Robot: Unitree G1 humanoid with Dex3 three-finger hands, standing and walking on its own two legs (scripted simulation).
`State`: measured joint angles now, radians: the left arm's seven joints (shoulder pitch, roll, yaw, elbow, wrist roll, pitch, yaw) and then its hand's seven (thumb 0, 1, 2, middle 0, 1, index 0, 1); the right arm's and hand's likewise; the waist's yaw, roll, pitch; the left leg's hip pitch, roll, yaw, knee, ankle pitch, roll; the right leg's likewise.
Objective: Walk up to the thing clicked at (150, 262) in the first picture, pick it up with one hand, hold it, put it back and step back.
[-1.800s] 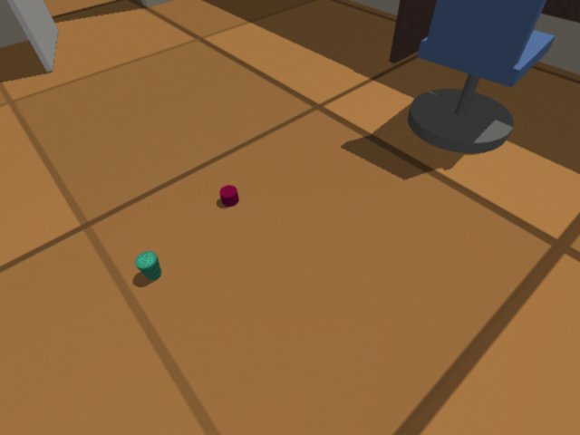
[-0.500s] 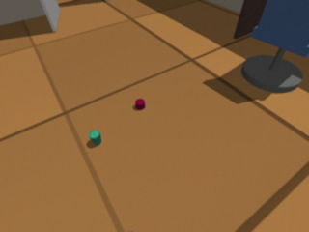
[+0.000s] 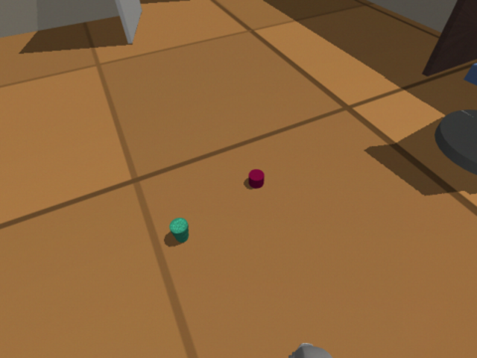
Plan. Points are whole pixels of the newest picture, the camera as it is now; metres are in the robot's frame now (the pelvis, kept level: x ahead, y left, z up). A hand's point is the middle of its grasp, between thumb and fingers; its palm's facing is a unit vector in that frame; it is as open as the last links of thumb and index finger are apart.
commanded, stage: walk up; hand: left
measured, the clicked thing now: (180, 231) +0.77 +0.31 -0.72
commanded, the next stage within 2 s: none
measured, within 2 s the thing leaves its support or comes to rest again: neither
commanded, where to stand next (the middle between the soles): +0.42 +0.01 m, yaw +8 degrees
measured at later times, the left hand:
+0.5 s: hand out of the picture +0.17 +0.28 -0.16, palm faces +0.10 -0.93 -0.36, open 7.4 cm
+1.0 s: hand (141, 260) +0.35 +0.25 -0.14, palm faces +0.10 -0.91 -0.41, open 7.4 cm
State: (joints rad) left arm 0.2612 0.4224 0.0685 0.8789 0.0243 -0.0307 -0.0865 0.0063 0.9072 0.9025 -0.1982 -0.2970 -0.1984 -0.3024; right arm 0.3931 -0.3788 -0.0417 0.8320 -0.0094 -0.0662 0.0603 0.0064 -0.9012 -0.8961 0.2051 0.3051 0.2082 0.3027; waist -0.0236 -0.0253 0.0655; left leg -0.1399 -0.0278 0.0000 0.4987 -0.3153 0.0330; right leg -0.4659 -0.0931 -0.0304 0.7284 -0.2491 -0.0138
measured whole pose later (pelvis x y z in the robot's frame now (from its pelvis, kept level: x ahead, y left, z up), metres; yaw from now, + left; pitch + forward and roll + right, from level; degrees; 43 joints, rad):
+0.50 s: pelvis +0.19 +0.00 -0.02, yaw +7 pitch -2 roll +0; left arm 0.40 0.44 0.06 0.81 0.02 -0.05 -0.06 0.01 0.90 0.90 -0.20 -0.30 -0.20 -0.30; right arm 0.26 -0.42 -0.07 0.80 -0.02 -0.08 0.06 0.01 -0.91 -0.90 0.20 0.30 0.20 0.30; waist 0.06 -0.04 0.08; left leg -0.39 0.02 0.06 0.63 -0.19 0.02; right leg -0.18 -0.11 -0.13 0.73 -0.46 -0.02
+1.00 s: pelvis +0.32 -0.03 -0.02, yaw +9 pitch -3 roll +0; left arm 0.27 0.39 0.03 0.83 0.02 -0.06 -0.04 0.00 0.91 0.90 -0.20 -0.30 -0.20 -0.30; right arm 0.31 -0.43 -0.04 0.86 0.00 -0.02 0.01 0.01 -0.91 -0.90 0.20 0.30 0.20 0.30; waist 0.01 0.06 0.10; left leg -0.43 0.04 0.00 1.04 -0.47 0.03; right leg -0.36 -0.06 -0.07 0.66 -0.25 -0.01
